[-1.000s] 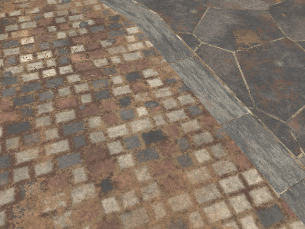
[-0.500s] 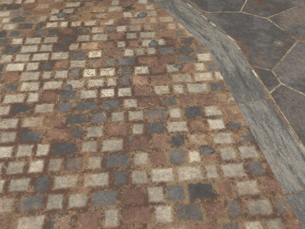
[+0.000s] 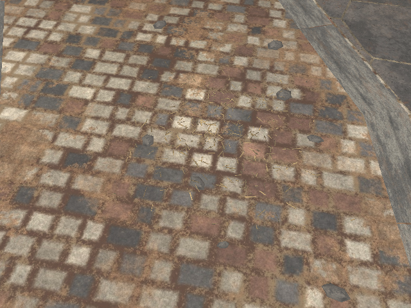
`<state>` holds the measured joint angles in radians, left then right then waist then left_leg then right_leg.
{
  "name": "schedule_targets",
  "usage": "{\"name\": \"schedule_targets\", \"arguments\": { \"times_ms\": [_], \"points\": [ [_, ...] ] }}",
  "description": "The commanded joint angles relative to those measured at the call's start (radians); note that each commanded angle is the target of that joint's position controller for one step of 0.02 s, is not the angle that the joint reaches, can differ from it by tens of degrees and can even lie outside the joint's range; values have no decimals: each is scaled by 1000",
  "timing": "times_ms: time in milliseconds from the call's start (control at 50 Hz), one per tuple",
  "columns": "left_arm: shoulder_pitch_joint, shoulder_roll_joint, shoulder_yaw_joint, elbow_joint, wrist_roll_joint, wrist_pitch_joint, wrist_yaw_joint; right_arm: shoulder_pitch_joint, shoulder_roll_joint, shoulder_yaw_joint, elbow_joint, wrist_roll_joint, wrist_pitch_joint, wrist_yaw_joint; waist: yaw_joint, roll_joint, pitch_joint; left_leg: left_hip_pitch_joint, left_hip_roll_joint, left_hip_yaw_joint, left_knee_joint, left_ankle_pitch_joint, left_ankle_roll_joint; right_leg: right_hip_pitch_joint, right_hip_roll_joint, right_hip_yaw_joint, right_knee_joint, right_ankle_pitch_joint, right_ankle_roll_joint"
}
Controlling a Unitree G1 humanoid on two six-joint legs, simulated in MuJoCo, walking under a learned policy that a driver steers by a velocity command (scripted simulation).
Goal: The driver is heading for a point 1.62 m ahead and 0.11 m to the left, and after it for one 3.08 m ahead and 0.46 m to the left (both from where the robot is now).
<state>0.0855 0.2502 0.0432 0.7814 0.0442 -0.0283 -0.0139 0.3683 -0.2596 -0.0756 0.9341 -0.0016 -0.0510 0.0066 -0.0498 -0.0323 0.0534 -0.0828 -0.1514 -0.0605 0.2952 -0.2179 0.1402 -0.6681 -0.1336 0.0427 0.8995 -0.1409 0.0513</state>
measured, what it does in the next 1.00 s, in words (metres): walks ahead: right foot, then left foot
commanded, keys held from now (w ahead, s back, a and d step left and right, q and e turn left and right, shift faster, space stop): w+q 0.44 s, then w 0.12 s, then w+e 0.44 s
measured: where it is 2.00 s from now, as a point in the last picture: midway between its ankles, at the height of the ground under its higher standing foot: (183, 155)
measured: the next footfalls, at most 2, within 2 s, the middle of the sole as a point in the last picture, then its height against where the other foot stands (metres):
right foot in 0.22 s outside the picture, level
left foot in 0.72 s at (148, 301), level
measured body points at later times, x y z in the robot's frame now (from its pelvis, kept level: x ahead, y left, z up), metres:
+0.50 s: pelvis +0.28 -0.04 +0.00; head +0.31 -0.04 +0.45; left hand +0.23 +0.23 -0.12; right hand +0.49 -0.25 -0.12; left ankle +0.30 +0.11 -0.67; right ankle +0.28 -0.14 -0.74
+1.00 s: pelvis +0.51 +0.08 +0.00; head +0.52 +0.10 +0.45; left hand +0.54 +0.36 -0.13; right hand +0.59 -0.17 -0.12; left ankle +0.45 +0.15 -0.74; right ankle +0.60 -0.05 -0.66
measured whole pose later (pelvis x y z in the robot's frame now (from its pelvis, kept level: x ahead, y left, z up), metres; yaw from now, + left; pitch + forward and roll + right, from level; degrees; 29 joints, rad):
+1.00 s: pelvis +0.51 +0.08 +0.00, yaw +11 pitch +1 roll +1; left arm 0.25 0.27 0.07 0.86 0.03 0.00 -0.04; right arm 0.36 -0.23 -0.04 0.90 -0.02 -0.10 -0.01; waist -0.01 -0.04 0.02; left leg -0.06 -0.02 0.20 0.27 -0.22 0.05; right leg -0.64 -0.09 -0.01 1.03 -0.16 -0.04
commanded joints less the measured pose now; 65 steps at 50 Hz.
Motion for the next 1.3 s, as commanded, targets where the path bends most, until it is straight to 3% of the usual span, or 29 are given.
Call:
{"name": "schedule_targets", "arguments": {
  "times_ms": [20, 120, 160, 200, 220, 240, 260, 280, 300, 340, 420, 560, 620, 660, 700, 720, 740, 760, 800, 840, 940, 1020, 1120, 1180, 1220, 1240, 1260, 1280, 1300],
  "points": [
    [-95, 65, 6, -89, -5, -6, -5, 65, -145, -29, -48, -2, -10, -4, -20, 91, -11, 26, 242, -216, -60, 410, 101, -25, 53, -47, -110, 102, 2],
    [-196, 83, -3, -148, -16, -25, -10, 106, -165, -32, -57, -16, -6, -19, -45, 114, -4, 116, 276, -281, 13, 487, 81, 24, 102, -35, -279, 94, -31],
    [-97, 112, 4, -130, -21, -35, -4, 45, -189, -38, -79, -18, -8, -25, 17, 126, -21, 66, 275, -289, 73, 562, 40, 206, 129, -28, -360, 36, -59],
    [158, 168, 29, -59, -18, -55, 17, -5, -202, -40, -94, -12, -20, -11, 142, 69, -148, -25, 194, -238, 360, 652, -5, 560, 141, -32, -440, 23, -101],
    [317, 238, 45, -53, 7, -62, 35, 8, -127, -20, -125, 0, -28, -1, 192, -29, -299, -155, 129, -177, 638, 375, -25, 796, -76, 183, -467, -186, -145],
    [296, 321, 62, -63, 25, -51, 36, 146, -34, -2, -153, 32, -23, -3, 99, -282, -404, -456, -23, -75, 902, -355, -56, 996, -339, 662, -585, -239, -262],
    [230, 239, 55, -72, 5, -36, 31, 126, -128, -10, -125, -7, -7, -13, 79, -144, -312, -553, 73, -75, 1000, -295, -45, 884, -311, 727, -623, -396, -272],
    [160, 148, 33, -84, -5, -34, 29, 51, -141, -15, -126, -18, -1, -6, 71, -34, -160, -554, 118, -59, 986, -189, -49, 731, -262, 547, -643, -388, -248],
    [127, 104, 21, -78, -6, -36, 25, 7, -125, -12, -133, -19, 2, 3, 62, 5, -89, -533, 152, -44, 941, -129, -57, 632, -206, 392, -661, -251, -225],
    [150, 89, 15, -49, -10, -48, 26, -5, -103, -10, -140, -34, 23, 23, 44, -69, -50, -485, 188, -26, 893, -101, -73, 540, -138, 200, -691, -59, -191],
    [206, 105, 24, -13, -27, -81, 13, -89, -74, 1, -185, -35, 49, 47, 39, -68, -40, -558, 211, -6, 863, -31, -87, 548, -143, 53, -733, 143, -210],
    [273, 116, 25, 40, -25, -81, 4, -315, -22, 38, -258, -35, 31, 67, 76, -59, 9, -500, 196, 76, 455, 174, -97, 536, -89, -144, -764, 236, -195],
    [346, 142, 27, 86, -32, -68, 4, -383, -34, 43, -279, -43, 26, 63, 91, -58, 24, -441, 187, 127, 333, 109, -76, 602, -117, -112, -740, 317, -203],
    [364, 164, 30, 107, -31, -53, 5, -368, -48, 41, -274, -48, 16, 51, 77, -62, 9, -380, 160, 144, 272, 30, -55, 664, -130, -93, -654, 493, -203],
    [358, 166, 27, 121, -37, -43, 6, -144, -80, 24, -196, -59, -9, 33, -30, -26, -114, -81, 116, 149, 150, 64, -21, 631, -78, -127, -376, 625, -175],
    [349, 125, 12, 91, -43, -47, 4, 26, -150, 2, -153, -81, -19, 17, -94, 50, -243, 189, 276, -11, 141, -1, 17, 452, -32, -146, -129, 355, -154],
    [421, -12, -20, 39, -65, -48, -8, 76, -262, -23, -155, -85, -18, -1, -63, 293, -376, 480, 612, -461, 71, -7, 118, 79, 130, -174, 215, -358, -108],
    [374, 114, 18, 60, -47, -33, 12, 75, -248, -28, -158, -44, -8, -9, -88, 173, -366, 377, 612, -510, 24, 29, 127, 28, 133, -26, 335, -383, -124],
    [304, 91, 21, 56, -50, -34, 7, -63, -110, 10, -150, -30, -18, -5, -10, 124, -127, 139, 499, -227, -33, 121, 59, 24, 57, 0, 278, -240, -133],
    [333, 70, 26, 86, -25, -8, -4, -118, -48, 28, -143, -22, -31, -8, 45, 135, -56, 3, 421, -81, -98, 145, -6, 99, 34, -5, 226, -172, -117],
    [231, 33, 31, 47, -14, 24, -30, -73, -69, 16, -106, -14, -67, -16, 68, 108, -9, -21, 420, 64, -167, 236, 17, 12, 22, -21, 199, -32, -89],
    [98, 18, 22, -1, -14, 24, -43, -34, -62, 16, -77, -18, -66, -18, 52, 101, 28, -3, 398, 174, -169, 269, 13, -27, 26, -50, 21, 102, -81],
    [-51, 23, 9, -67, -5, 22, -60, 30, -104, 5, -42, -20, -56, -27, 15, 96, 59, 86, 427, 258, -135, 381, -3, 32, 55, -140, -200, 107, -129],
    [-39, 41, 17, -78, -2, 22, -54, 38, -136, -3, -30, -23, -38, -33, 33, 111, 28, 174, 434, 308, 7, 735, -25, 116, 123, -198, -253, -24, -184],
    [95, 70, 34, -46, -3, 16, -42, 30, -171, -12, -30, -25, -18, -35, 95, 124, -64, 192, 431, 328, 260, 956, -33, 274, 203, -222, -279, -133, -233],
    [242, 96, 51, -1, 3, 5, -29, 18, -179, -14, -38, -21, -8, -32, 164, 88, -148, 110, 412, 344, 488, 853, -56, 474, 234, -202, -364, -102, -263],
    [375, 195, 84, 31, 12, 1, -12, 25, -137, -2, -70, -23, -10, -29, 209, -18, -250, -115, 376, 342, 794, 478, -90, 721, 57, 52, -410, -211, -316],
    [314, 312, 110, 8, -11, 9, -7, 29, -49, 12, -154, -8, -21, -8, 129, -262, -319, -558, 125, 233, 1154, -327, -156, 971, -201, 656, -567, -197, -486],
    [326, 287, 106, -1, -30, 21, -4, -101, -119, 5, -176, -21, -33, -4, 180, -55, -283, -680, 165, 38, 1182, -268, -147, 955, -201, 658, -637, -126, -467]
  ]
}}
Keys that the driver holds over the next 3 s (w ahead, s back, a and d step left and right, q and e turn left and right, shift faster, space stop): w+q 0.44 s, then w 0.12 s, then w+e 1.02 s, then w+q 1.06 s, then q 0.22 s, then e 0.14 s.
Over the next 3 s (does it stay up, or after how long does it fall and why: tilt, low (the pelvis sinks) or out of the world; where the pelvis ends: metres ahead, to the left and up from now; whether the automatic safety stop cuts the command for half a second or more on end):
stays up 1.51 0.12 -0.01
